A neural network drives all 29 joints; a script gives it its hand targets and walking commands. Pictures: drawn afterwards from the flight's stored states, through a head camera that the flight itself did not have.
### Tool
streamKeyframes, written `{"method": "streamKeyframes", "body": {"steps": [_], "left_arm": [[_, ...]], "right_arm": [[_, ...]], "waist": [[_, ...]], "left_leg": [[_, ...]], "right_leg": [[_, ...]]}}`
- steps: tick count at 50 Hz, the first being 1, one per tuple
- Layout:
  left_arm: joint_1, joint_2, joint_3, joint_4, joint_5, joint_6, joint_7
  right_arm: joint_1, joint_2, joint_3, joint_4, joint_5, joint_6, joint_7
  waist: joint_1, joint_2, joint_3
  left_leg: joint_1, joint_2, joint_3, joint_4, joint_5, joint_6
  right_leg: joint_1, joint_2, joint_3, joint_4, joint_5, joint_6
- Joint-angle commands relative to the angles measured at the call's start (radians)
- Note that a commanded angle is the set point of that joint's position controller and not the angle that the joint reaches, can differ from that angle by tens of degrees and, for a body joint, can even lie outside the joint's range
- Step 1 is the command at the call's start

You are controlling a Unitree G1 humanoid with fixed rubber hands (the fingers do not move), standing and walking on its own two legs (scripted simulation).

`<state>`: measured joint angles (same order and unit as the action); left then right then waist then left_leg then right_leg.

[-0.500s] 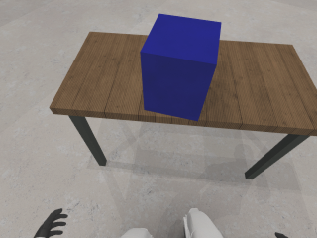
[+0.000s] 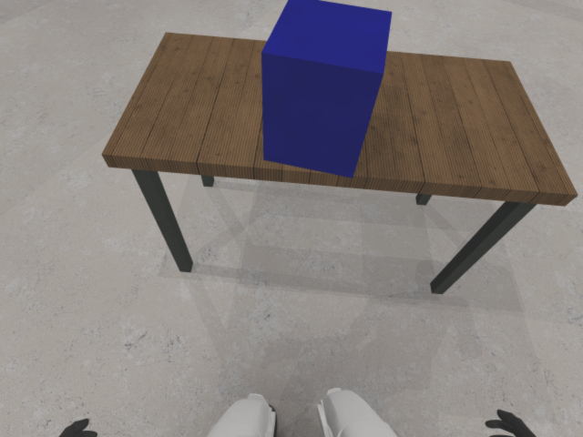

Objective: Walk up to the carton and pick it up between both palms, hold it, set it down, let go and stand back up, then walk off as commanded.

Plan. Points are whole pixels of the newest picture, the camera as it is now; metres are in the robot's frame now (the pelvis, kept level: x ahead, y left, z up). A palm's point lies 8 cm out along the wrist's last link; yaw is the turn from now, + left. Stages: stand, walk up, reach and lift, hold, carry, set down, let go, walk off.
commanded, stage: walk off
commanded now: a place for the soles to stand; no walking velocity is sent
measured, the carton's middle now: (323, 91) +0.74 -0.05 +0.01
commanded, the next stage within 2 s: stand in 1.46 s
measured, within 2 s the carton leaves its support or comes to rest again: neither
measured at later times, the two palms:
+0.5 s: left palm out of the picture -0.06 +0.24 -0.08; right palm out of the picture -0.07 -0.36 -0.13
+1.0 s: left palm out of the picture -0.07 +0.27 -0.08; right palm out of the picture -0.06 -0.35 -0.10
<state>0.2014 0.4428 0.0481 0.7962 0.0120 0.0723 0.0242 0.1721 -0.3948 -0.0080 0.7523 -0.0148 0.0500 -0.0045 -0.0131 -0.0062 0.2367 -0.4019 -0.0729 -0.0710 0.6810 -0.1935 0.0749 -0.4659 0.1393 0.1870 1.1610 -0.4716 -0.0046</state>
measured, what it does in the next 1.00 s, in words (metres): walks backwards: right foot, then left foot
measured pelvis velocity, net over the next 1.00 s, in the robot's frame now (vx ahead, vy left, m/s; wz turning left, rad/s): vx -0.13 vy -0.04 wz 0.07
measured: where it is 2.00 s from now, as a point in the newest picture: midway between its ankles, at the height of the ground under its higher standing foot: outside the picture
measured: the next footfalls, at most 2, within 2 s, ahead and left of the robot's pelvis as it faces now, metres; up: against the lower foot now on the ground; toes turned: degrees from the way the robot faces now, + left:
right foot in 0.16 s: +0.00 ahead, -0.15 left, +0.00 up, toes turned +7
left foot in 0.60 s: -0.16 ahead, +0.07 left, +0.00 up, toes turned -6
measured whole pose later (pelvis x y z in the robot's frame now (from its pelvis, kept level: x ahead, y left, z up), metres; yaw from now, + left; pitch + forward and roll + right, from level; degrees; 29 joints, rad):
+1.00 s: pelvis -0.13 -0.04 +0.01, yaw +4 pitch -1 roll +0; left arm 0.25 0.37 0.05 0.80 0.01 -0.05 0.02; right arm 0.27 -0.40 -0.02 0.86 -0.01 0.01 0.00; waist -0.01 0.03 0.13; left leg -0.31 -0.08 -0.14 0.87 -0.51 0.03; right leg -0.31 0.05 0.08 0.61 -0.28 -0.03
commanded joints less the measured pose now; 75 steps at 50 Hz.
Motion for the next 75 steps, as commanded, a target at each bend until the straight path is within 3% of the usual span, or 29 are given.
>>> {"method": "streamKeyframes", "body": {"steps": [1,5,7,9,10,13,14,21,25,28,29,30,31,33,35,38,39,41,43,44,46,47,53,55,57,61,63,67,75], "left_arm": [[0.198,0.191,0.092,-0.044,0.004,-0.014,0.004],[0.227,0.173,0.094,-0.04,0.006,-0.018,-0.008],[0.301,0.161,0.099,-0.031,0.01,-0.027,-0.002],[0.207,0.25,0.089,-0.091,0.025,-0.046,0.013],[0.091,0.282,0.099,-0.136,0.027,-0.037,0.012],[-0.075,0.218,0.087,-0.135,0.01,-0.066,0.031],[-0.094,0.207,0.095,-0.16,0.009,-0.058,0.027],[0.015,0.156,0.099,-0.073,0.011,-0.092,0.009],[0.05,0.197,0.117,-0.06,0.027,-0.081,0.006],[-0.014,0.21,0.109,-0.066,0.017,-0.063,-0.001],[0.023,0.17,0.096,-0.049,0.025,-0.053,-0.004],[0.04,0.116,0.081,-0.028,0.017,-0.056,0.006],[-0.042,0.112,0.09,-0.043,0.008,-0.058,0.012],[-0.042,0.133,0.077,-0.038,-0.005,-0.077,0.006],[0.07,0.139,0.084,-0.004,-0.016,-0.08,-0.003],[0.004,0.145,0.081,-0.05,-0.006,-0.103,-0.001],[0.011,0.121,0.071,-0.035,-0.003,-0.109,0.01],[-0.011,0.124,0.064,-0.043,0.001,-0.115,0.009],[0.077,0.125,0.064,-0.031,0.002,-0.129,0.012],[0.168,0.131,0.077,-0.014,0.002,-0.137,0.015],[0.234,0.234,0.094,-0.025,-0.002,-0.151,0.015],[0.178,0.219,0.072,-0.034,0.001,-0.144,0.015],[0.004,0.178,0.054,-0.052,0.007,-0.117,-0.005],[0.01,0.109,0.032,-0.049,-0.009,-0.108,-0.01],[0.072,0.1,0.047,-0.016,-0.022,-0.108,0.002],[0.035,0.161,0.054,-0.021,0.002,-0.126,-0.007],[0.011,0.176,0.05,-0.025,-0.002,-0.121,-0.007],[0.008,0.13,0.03,-0.021,-0.004,-0.119,-0.001],[-0.084,0.116,0.022,-0.023,-0.014,-0.109,-0.014]], "right_arm": [[-0.05,-0.248,-0.128,-0.107,-0.012,-0.005,-0.009],[-0.056,-0.263,-0.144,-0.106,-0.016,0.019,-0.007],[-0.037,-0.252,-0.145,-0.099,-0.02,0.03,-0.006],[0.017,-0.177,-0.125,-0.08,-0.002,0.029,-0.015],[0.004,-0.221,-0.131,-0.064,-0.006,0.033,-0.03],[0.056,-0.237,-0.124,0.0,0.014,0.03,-0.016],[0.091,-0.244,-0.122,0.001,0.016,0.026,-0.01],[0.121,-0.233,-0.111,0.08,0.013,0.005,0.003],[0.138,-0.214,-0.105,0.104,0.001,-0.013,0.01],[0.256,-0.178,-0.1,0.136,0.01,-0.038,0.021],[0.266,-0.178,-0.113,0.145,-0.009,-0.041,0.017],[0.235,-0.205,-0.118,0.137,-0.025,-0.043,0.015],[0.196,-0.26,-0.119,0.099,-0.037,-0.052,0.009],[-0.051,-0.231,-0.097,0.049,-0.026,-0.072,-0.002],[-0.03,-0.227,-0.094,0.048,-0.016,-0.073,-0.002],[0.179,-0.236,-0.119,0.067,-0.012,-0.074,0.016],[0.133,-0.216,-0.113,0.066,-0.009,-0.069,0.017],[0.227,-0.196,-0.117,0.064,-0.001,-0.065,0.002],[0.14,-0.205,-0.113,0.043,0.009,-0.066,0.004],[0.085,-0.168,-0.101,0.017,0.021,-0.067,0.002],[0.092,-0.163,-0.089,0.02,0.018,-0.066,-0.003],[0.104,-0.199,-0.092,0.039,0.008,-0.067,-0.005],[0.162,-0.166,-0.081,0.096,0.01,-0.087,0.01],[0.122,-0.212,-0.102,0.1,-0.017,-0.101,-0.009],[0.027,-0.258,-0.097,0.056,-0.018,-0.103,-0.01],[0.003,-0.156,-0.076,0.07,0.012,-0.082,0.0],[0.047,-0.173,-0.078,0.091,0.009,-0.083,0.003],[0.013,-0.189,-0.079,0.078,0.003,-0.095,0.0],[-0.037,-0.178,-0.046,0.113,0.007,-0.093,0.002]], "waist": [[0.011,0.214,-0.227],[0.024,0.215,-0.236],[0.063,0.181,-0.26],[0.041,-0.157,-0.142],[0.051,-0.109,-0.091],[-0.028,-0.047,-0.008],[-0.019,-0.109,-0.066],[0.019,-0.15,-0.144],[0.036,-0.171,-0.155],[-0.032,-0.196,-0.202],[-0.039,-0.104,-0.19],[-0.049,0.136,-0.17],[-0.101,0.212,-0.08],[0.005,0.013,-0.009],[0.029,0.064,-0.099],[-0.058,0.172,-0.201],[-0.04,0.204,-0.219],[-0.07,0.13,-0.235],[0.005,0.116,-0.316],[0.061,0.069,-0.338],[0.088,-0.126,-0.42],[0.053,-0.002,-0.376],[-0.027,-0.123,-0.277],[-0.017,0.003,-0.272],[0.031,0.088,-0.244],[0.017,-0.063,-0.274],[-0.002,0.032,-0.308],[0.013,0.026,-0.332],[0.001,0.019,-0.29]], "left_leg": [[0.083,0.277,-0.297,-0.375,-0.365,0.12],[0.024,0.277,-0.265,-0.353,-0.374,0.113],[-0.033,0.18,-0.215,-0.191,-0.416,0.032],[-0.249,-0.1,-0.07,0.337,-0.469,-0.085],[-0.13,-0.12,-0.184,0.58,-0.408,-0.083],[-0.145,-0.117,-0.261,0.672,-0.196,-0.068],[-0.109,-0.119,-0.212,0.752,-0.173,-0.082],[-0.063,-0.048,-0.143,0.409,-0.221,-0.104],[0.061,0.017,-0.035,0.087,-0.452,-0.064],[0.303,0.022,0.033,-0.232,-0.364,-0.001],[0.423,0.014,-0.044,-0.312,-0.357,0.014],[0.41,0.128,-0.267,-0.393,-0.453,0.063],[0.188,0.311,-0.591,-0.493,-0.664,0.087],[-0.089,0.305,-0.51,-0.477,-0.449,0.164],[0.091,0.215,-0.334,-0.37,-0.193,0.11],[0.476,0.209,-0.334,-0.252,0.264,0.052],[0.462,0.22,-0.272,-0.189,0.412,0.095],[0.566,0.202,-0.257,-0.117,0.63,0.029],[0.406,0.158,-0.116,0.018,0.702,0.032],[0.194,0.132,-0.108,0.096,0.559,-0.012],[-0.093,-0.03,-0.046,0.336,-0.36,-0.048],[-0.064,0.0,-0.127,0.338,-0.441,-0.039],[0.231,0.055,0.0,-0.184,-0.2,-0.035],[0.417,0.128,-0.168,-0.271,0.033,-0.004],[0.157,0.314,-0.376,-0.294,0.067,0.127],[0.154,0.096,-0.072,-0.051,0.106,-0.032],[0.195,0.073,-0.06,-0.091,-0.083,-0.03],[0.295,0.145,-0.126,-0.157,0.169,0.006],[0.172,0.164,-0.181,-0.247,-0.077,0.012]], "right_leg": [[0.109,-0.03,-0.079,-0.032,-0.028,0.001],[0.25,-0.085,-0.146,-0.327,-0.077,-0.038],[0.373,-0.102,-0.067,-0.604,-0.054,-0.082],[0.171,-0.39,0.47,-0.808,0.043,-0.132],[-0.135,-0.486,0.58,-0.911,-0.057,-0.222],[-0.102,-0.322,0.342,-0.841,-0.058,-0.067],[-0.086,-0.314,0.288,-0.83,-0.063,-0.124],[0.23,-0.306,0.281,-0.931,-0.33,-0.035],[0.249,-0.35,0.24,-0.91,-0.292,-0.135],[0.119,-0.317,0.097,-0.874,-0.201,-0.114],[-0.018,-0.25,0.068,-0.759,-0.212,-0.099],[-0.161,-0.149,-0.035,-0.449,-0.181,-0.046],[-0.214,-0.005,-0.042,-0.171,-0.107,0.0],[0.088,-0.076,0.03,-0.184,0.051,-0.002],[0.098,-0.069,-0.014,-0.226,0.087,-0.004],[-0.043,-0.075,-0.064,-0.41,0.057,-0.027],[-0.011,-0.118,-0.114,-0.478,0.064,-0.026],[-0.056,-0.116,-0.153,-0.549,0.108,-0.058],[0.224,-0.106,-0.165,-0.739,0.256,-0.098],[0.471,-0.148,-0.051,-0.783,0.412,-0.135],[0.67,-0.454,0.418,-0.705,0.72,-0.292],[0.51,-0.471,0.409,-0.691,0.669,-0.302],[0.218,-0.289,0.091,-0.668,0.43,-0.169],[0.038,-0.215,0.054,-0.575,0.444,-0.083],[0.192,-0.098,-0.064,-0.429,0.11,-0.021],[0.277,-0.244,0.15,-0.717,0.414,-0.113],[0.231,-0.29,0.178,-0.703,0.354,-0.147],[0.207,-0.2,0.054,-0.618,0.486,-0.083],[0.21,-0.199,0.02,-0.678,0.231,-0.074]]}}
